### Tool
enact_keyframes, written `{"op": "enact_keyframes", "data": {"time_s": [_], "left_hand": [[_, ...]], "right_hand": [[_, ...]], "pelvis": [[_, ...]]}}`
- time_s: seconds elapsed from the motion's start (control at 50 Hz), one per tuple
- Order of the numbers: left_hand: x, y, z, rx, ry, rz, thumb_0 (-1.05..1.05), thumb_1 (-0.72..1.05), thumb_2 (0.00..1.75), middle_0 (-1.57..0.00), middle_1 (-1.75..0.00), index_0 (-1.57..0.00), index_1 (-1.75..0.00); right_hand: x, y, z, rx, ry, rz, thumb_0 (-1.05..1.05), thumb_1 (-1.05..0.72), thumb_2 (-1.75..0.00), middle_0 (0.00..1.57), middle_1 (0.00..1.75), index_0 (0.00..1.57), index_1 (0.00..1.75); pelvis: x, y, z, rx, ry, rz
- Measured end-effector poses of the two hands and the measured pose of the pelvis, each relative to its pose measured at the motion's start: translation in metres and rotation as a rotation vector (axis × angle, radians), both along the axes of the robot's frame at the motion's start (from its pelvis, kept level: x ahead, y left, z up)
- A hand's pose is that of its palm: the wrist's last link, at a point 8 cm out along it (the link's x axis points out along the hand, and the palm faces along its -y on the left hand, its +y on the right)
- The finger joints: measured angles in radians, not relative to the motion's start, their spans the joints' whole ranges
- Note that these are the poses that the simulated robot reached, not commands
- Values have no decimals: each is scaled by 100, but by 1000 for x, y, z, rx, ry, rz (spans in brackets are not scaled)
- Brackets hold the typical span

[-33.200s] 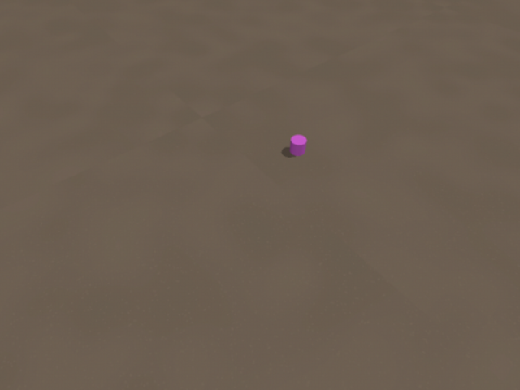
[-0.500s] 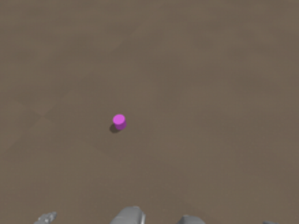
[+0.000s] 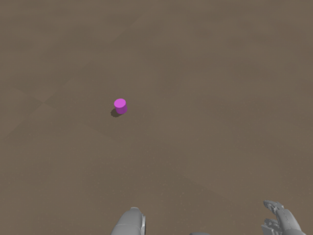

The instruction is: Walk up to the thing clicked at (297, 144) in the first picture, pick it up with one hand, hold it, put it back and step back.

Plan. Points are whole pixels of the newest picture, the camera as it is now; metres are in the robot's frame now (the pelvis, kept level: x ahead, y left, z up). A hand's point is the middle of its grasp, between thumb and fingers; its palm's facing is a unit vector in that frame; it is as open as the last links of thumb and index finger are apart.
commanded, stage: step back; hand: left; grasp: from above
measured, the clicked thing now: (120, 106) +1.02 +0.33 -0.71
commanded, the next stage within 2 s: stand in 1.12 s
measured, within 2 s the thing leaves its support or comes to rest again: neither
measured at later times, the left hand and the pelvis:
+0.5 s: hand out of the picture -0.01 +0.28 -0.13, palm faces +0.07 -0.92 -0.38, open 7.4 cm; pelvis -0.05 +0.00 +0.01, yaw +4 degrees
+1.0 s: hand out of the picture +0.07 +0.28 -0.14, palm faces +0.10 -0.93 -0.35, open 7.4 cm; pelvis +0.00 +0.01 +0.02, yaw +5 degrees
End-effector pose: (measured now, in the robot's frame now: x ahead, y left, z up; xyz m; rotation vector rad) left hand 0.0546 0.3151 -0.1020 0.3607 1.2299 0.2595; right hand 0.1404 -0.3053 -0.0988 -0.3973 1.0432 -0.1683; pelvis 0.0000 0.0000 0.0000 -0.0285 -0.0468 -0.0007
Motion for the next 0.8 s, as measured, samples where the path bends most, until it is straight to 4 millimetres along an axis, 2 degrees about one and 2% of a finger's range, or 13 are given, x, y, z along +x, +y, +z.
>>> {"op": "enact_keyframes", "data": {"time_s": [0.06,0.12,0.22,0.3,0.36,0.48,0.56,0.66,0.8], "left_hand": [[-36,-6,10,6,20,31,0,90,90,-21,-30,-21,-30],[-59,-6,17,20,19,56,1,90,90,-21,-30,-21,-30],[-77,5,21,33,-44,84,1,90,90,-21,-30,-21,-30],[-89,19,13,26,-48,100,0,90,90,-21,-30,-21,-30],[-93,20,11,6,-16,102,1,90,90,-21,-30,-21,-30],[-79,10,10,-22,-25,70,1,90,90,-21,-30,-21,-30],[-65,-3,7,-14,-55,67,1,90,90,-21,-30,-21,-30],[-55,-15,10,-26,-92,85,0,90,90,-21,-30,-21,-30],[-40,-2,1,-42,-68,94,0,90,90,-21,-30,-21,-30]], "right_hand": [[-28,-5,0,12,38,-17,0,-91,-90,20,30,20,30],[-59,-9,-2,16,83,-17,0,-91,-90,20,30,20,30],[-104,-10,-9,3,199,7,1,-91,-90,20,30,20,30],[-122,-1,-7,-2,221,6,1,-91,-90,20,30,20,30],[-129,5,-1,10,188,-4,1,-91,-90,20,30,20,30],[-126,2,5,19,149,-14,1,-90,-90,20,30,20,30],[-111,-9,-4,23,143,-21,1,-90,-90,20,30,20,30],[-85,-8,-5,18,147,7,1,-91,-90,20,30,20,30],[-56,7,-3,4,134,29,0,-91,-90,20,30,20,30]], "pelvis": [[-14,-5,7,43,3,-5],[-27,-6,12,53,8,18],[-42,-3,10,43,11,75],[-51,4,8,62,-1,100],[-52,6,12,56,3,95],[-48,-2,15,46,-2,82],[-41,-11,9,17,-9,80],[-31,-12,11,19,-1,91],[-16,3,9,33,4,103]]}}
